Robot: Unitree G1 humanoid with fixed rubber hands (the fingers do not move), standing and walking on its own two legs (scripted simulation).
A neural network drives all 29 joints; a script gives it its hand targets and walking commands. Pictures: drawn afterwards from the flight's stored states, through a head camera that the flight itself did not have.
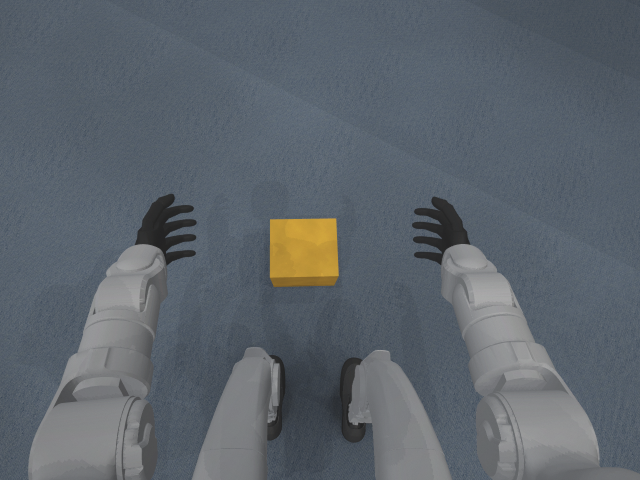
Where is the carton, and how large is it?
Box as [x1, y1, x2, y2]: [270, 218, 338, 286]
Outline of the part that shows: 335,218 270,219 270,278 274,286 334,284 338,276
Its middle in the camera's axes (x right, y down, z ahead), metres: -0.04 +0.03 +1.05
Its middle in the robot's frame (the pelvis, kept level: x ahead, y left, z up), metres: +0.50 +0.03 -0.61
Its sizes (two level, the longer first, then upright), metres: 0.170 0.151 0.145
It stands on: the floor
